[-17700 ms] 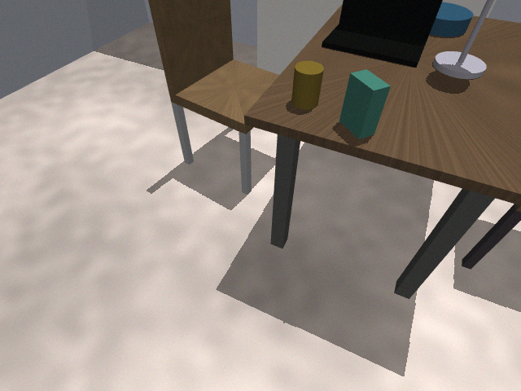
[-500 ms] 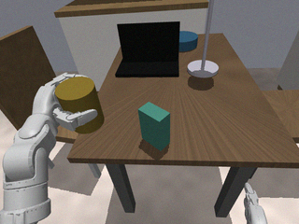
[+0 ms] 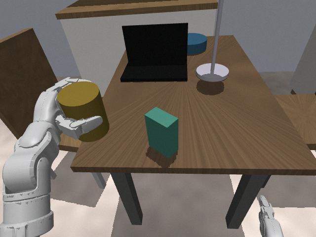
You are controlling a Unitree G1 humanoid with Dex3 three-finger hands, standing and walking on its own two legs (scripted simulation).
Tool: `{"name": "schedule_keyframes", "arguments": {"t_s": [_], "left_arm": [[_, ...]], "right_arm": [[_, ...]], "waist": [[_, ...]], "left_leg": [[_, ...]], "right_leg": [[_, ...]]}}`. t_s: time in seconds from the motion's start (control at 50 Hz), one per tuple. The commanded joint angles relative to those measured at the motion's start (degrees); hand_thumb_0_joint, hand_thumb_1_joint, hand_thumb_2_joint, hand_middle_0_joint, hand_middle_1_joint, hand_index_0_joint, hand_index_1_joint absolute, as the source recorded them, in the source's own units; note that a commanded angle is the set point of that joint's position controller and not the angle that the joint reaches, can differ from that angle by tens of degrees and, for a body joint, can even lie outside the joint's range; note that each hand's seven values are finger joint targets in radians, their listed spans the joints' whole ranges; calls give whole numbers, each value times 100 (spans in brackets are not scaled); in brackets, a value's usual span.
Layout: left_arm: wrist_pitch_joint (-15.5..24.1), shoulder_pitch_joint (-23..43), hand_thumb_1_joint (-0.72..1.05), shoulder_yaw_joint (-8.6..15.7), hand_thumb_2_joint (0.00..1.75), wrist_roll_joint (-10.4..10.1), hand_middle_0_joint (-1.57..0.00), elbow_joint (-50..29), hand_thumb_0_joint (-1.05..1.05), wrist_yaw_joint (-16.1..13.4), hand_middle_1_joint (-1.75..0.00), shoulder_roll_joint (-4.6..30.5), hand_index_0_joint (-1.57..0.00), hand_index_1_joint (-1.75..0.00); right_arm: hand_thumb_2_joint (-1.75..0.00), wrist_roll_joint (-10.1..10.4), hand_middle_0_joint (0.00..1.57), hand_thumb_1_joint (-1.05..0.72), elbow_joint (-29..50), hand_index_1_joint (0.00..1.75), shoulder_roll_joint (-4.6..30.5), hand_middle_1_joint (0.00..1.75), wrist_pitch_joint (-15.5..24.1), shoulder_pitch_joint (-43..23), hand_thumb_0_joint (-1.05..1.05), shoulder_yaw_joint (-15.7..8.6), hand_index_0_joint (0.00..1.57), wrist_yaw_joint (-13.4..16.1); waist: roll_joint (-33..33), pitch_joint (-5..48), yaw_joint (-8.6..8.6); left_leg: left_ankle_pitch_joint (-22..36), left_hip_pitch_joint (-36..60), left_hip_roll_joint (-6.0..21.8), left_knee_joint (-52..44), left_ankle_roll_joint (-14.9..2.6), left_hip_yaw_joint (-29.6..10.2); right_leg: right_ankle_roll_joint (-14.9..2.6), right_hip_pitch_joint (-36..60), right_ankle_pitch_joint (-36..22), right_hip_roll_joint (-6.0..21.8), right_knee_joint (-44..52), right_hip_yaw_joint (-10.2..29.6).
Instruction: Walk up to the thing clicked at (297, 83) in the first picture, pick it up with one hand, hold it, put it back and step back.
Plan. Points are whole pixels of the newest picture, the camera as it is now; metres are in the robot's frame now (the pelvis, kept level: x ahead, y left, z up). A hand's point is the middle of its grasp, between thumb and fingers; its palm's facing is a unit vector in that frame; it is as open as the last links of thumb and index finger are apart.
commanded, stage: hold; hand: left
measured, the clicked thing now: (86, 112) +0.33 +0.16 +0.22
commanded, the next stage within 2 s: crouch in 0.16 s
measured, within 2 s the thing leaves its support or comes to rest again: neither
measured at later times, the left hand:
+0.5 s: hand (87, 108) +0.34 +0.16 +0.22, palm faces +0.08 -1.00 +0.00, open 11.0 cm
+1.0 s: hand (100, 114) +0.42 +0.17 +0.15, palm faces +0.11 -0.99 -0.01, open 11.0 cm
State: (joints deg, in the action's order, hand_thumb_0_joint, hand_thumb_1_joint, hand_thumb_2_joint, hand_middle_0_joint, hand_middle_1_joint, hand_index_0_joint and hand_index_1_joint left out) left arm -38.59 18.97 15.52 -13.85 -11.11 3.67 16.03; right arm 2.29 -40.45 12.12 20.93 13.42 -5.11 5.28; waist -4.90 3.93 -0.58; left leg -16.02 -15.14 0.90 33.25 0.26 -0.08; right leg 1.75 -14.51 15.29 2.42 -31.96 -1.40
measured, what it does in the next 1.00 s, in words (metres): stands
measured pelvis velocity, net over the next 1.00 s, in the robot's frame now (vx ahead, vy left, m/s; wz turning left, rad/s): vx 0.00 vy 0.00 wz -0.01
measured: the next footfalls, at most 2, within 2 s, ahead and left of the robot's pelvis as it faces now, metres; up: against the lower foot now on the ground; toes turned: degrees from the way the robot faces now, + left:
none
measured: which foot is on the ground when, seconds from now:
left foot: down 0.00-1.00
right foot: down 0.00-1.00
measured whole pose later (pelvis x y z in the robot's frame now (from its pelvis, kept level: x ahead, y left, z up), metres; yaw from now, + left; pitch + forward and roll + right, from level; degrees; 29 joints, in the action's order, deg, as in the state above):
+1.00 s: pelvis +0.00 +0.00 +0.00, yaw -1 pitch +2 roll -1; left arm -10.9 31.4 13.9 -9.8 29.8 1.8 17.7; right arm 1.1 -38.5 12.2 20.8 12.4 -3.1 4.7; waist -1.6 2.5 3.3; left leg -15.9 -19.7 1.5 34.1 0.3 0.5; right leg 1.7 -19.1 14.5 1.8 -32.1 -0.7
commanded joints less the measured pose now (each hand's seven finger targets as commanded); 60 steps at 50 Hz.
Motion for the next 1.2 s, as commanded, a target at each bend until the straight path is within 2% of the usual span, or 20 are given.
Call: {"name": "schedule_keyframes", "arguments": {"t_s": [0.0,0.08,0.16,0.26,0.38,0.44,0.56,0.66,0.74,0.76,0.78,0.94,0.96,1.0,1.02,1.04,1.08,1.1,1.12,1.18], "left_arm": [[684,3242,-1,592,130,-160,-117,-1787,0,-9,-141,1234,-119,-143],[642,3286,-1,640,129,-141,-117,-1475,0,14,-141,1303,-119,-142],[617,3326,-3,424,128,-124,-117,-1522,0,76,-141,1147,-119,-142],[691,3343,1,668,123,-143,-121,-1503,0,56,-140,1334,-123,-140],[735,3518,5,529,127,-121,-123,-1009,0,-123,-142,1130,-125,-143],[867,3606,4,429,125,-58,-123,-404,0,-168,-141,1018,-125,-141],[1522,4207,9,271,125,114,-122,306,0,-187,-139,1125,-124,-139],[2234,4514,16,500,129,150,-124,732,0,-185,-142,1562,-126,-142],[2754,4533,13,491,130,186,-122,1030,0,-196,-143,1661,-125,-142],[2882,4686,13,315,130,194,-123,908,0,-183,-143,1533,-126,-143],[2993,4699,13,455,131,185,-124,1041,0,-187,-144,1682,-126,-144],[3537,4592,10,207,132,213,-126,2538,0,-137,-145,1417,-128,-145],[3637,4731,8,134,130,237,-125,2389,0,-107,-145,1419,-128,-144],[3778,4898,9,307,131,268,-127,2592,0,-126,-145,1683,-129,-145],[3841,4925,8,146,130,260,-127,2659,0,-115,-145,1469,-129,-145],[3922,5020,9,367,130,226,-127,2634,0,-139,-145,1698,-130,-145],[4042,4920,7,237,128,233,-124,3004,0,-125,-143,1527,-127,-142],[4162,5237,9,310,128,250,-124,2614,0,-136,-142,1681,-127,-142],[4242,5241,8,464,128,235,-125,2755,0,-155,-143,1875,-128,-142],[4370,5137,8,286,128,270,-124,3103,0,-122,-142,1673,-127,-141]], "right_arm": [[-6,-35,5,52,929,5,598,5,376,-965,0,-159,5,73],[-6,-30,5,52,802,5,667,5,390,-908,0,-215,5,100],[-6,-15,5,52,886,5,669,5,406,-866,0,-212,5,85],[-5,-17,5,55,892,5,616,5,407,-767,0,-207,5,68],[-5,-22,5,57,818,5,517,5,424,-1001,0,-97,5,41],[-4,-54,5,57,728,5,635,5,445,-915,0,-191,5,72],[-4,-81,5,58,845,5,659,5,500,-884,0,-98,5,67],[-4,-93,5,58,985,5,759,5,527,-801,0,-149,5,63],[-5,-112,5,57,1108,5,708,5,499,-872,0,-90,5,52],[-5,-104,5,57,1093,5,605,5,496,-873,0,-7,5,36],[-5,-110,5,56,944,5,553,5,469,-690,0,40,5,27],[-5,-128,5,56,1105,5,878,5,246,-571,0,-168,5,-2],[-5,-115,5,57,1014,5,718,5,210,-542,0,-57,5,-38],[-5,-107,5,57,1233,5,729,5,139,-541,0,-29,5,-51],[-4,-96,5,57,1273,5,672,5,97,-645,0,-18,5,-65],[-5,-113,5,57,1190,5,901,5,45,-510,0,-191,5,-51],[-4,-112,5,57,1285,5,815,5,-19,-541,0,-109,5,-72],[-5,-116,5,57,1240,5,660,5,-60,-432,0,12,5,-95],[-5,-110,5,56,1456,5,855,5,-76,-555,0,-134,5,-72],[-5,-95,5,56,1528,5,784,5,-227,-565,0,-77,5,-94]], "waist": [[229,1354,-11],[230,1192,25],[220,1395,92],[346,1277,-1],[301,1184,-32],[567,1161,112],[452,1441,167],[281,1829,256],[188,1984,269],[36,2037,272],[31,1986,296],[240,1861,507],[119,1889,433],[89,1984,417],[44,2049,421],[172,2011,444],[148,1923,452],[137,2107,381],[190,2191,415],[169,2109,421]], "left_leg": [[790,676,-166,-480,-115,53],[650,616,-168,-516,-116,42],[672,804,-167,-515,-121,49],[699,636,-158,-517,-112,25],[606,490,-163,-540,-105,33],[437,498,-163,-517,-127,39],[496,603,-139,-497,-104,-7],[721,736,-120,-387,-96,-13],[1058,675,-130,-300,-99,19],[1092,735,-114,-302,-79,6],[1072,694,-114,-301,-87,20],[1197,699,-47,-286,-82,38],[1244,625,-46,-313,-72,36],[1260,734,-24,-340,-49,16],[1254,732,-46,-336,-58,31],[1249,714,-27,-358,-61,35],[1309,701,-25,-324,-59,40],[1362,698,-26,-334,-62,27],[1533,759,-20,-273,-59,50],[1534,659,-18,-273,-70,40]], "right_leg": [[-130,88,-710,-216,555,-255],[-132,-36,-604,-221,573,-265],[-140,-45,-627,-220,584,-273],[-127,28,-614,-238,580,-282],[-133,7,-569,-216,562,-269],[-101,-95,-454,-205,597,-230],[-117,-185,-550,-201,516,-211],[-118,-126,-781,-208,453,-158],[-128,9,-1119,-206,384,-103],[-145,-15,-1144,-214,361,-117],[-133,-16,-1154,-210,368,-109],[-144,-173,-1315,-271,350,-115],[-157,-133,-1356,-276,346,-113],[-169,-176,-1313,-293,353,-153],[-169,-127,-1332,-272,366,-137],[-167,-157,-1329,-289,368,-134],[-168,-201,-1371,-289,357,-134],[-166,-80,-1422,-286,338,-141],[-163,-22,-1570,-277,313,-132],[-170,-69,-1580,-275,304,-111]]}}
